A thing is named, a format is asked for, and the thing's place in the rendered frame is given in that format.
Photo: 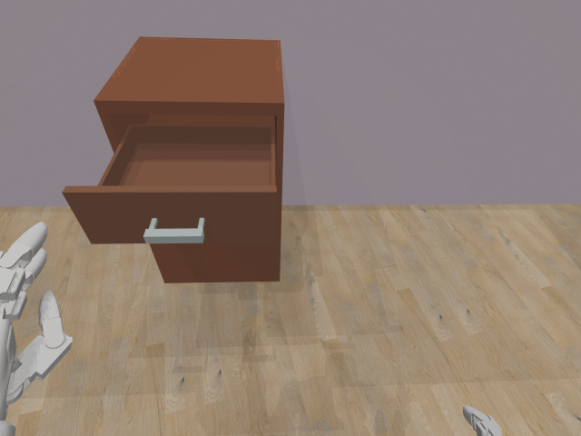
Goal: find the drawer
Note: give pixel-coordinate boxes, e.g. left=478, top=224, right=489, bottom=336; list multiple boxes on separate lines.
left=62, top=124, right=277, bottom=244

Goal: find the handle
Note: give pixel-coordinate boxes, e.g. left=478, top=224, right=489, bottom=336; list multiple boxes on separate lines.
left=143, top=218, right=205, bottom=243

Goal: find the robot right hand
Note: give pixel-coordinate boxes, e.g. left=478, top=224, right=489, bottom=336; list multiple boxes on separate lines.
left=463, top=405, right=502, bottom=436

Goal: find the cabinet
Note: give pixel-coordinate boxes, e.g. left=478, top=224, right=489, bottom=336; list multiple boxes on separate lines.
left=94, top=36, right=284, bottom=283

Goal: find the robot left hand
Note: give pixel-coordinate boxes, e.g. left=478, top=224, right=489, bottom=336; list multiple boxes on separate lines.
left=0, top=222, right=73, bottom=421

